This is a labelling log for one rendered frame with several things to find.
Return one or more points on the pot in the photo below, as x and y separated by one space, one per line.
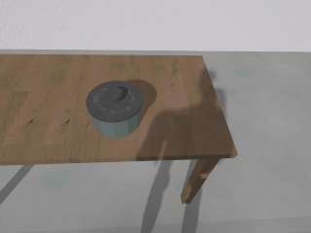
115 130

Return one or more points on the table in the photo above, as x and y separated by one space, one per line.
44 118

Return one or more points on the lid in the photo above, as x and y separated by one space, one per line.
112 112

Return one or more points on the knob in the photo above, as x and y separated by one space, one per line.
113 94

